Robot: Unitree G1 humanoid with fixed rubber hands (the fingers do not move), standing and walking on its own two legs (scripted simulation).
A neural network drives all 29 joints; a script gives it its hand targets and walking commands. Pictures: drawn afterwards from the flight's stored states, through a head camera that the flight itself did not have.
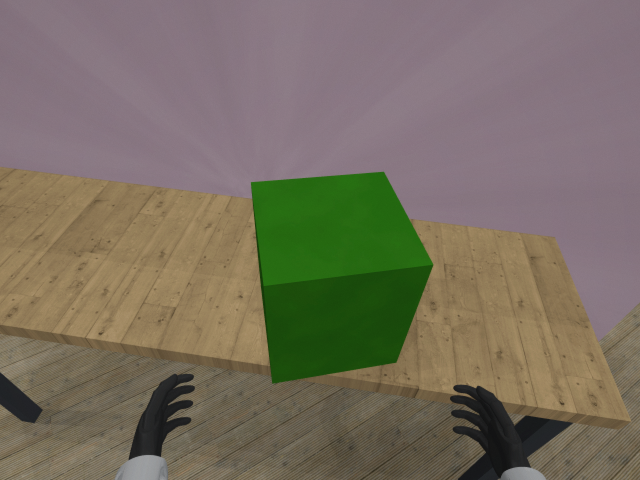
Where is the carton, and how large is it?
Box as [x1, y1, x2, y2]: [251, 172, 432, 383]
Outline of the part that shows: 383,172 251,182 261,291 272,383 391,363 396,361 430,272 432,263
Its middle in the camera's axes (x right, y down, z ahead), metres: +0.01 +0.06 +0.62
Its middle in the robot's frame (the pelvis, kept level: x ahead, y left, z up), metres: +0.41 +0.02 +0.00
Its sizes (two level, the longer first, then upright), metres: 0.210 0.200 0.250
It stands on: a table, 0.65 m high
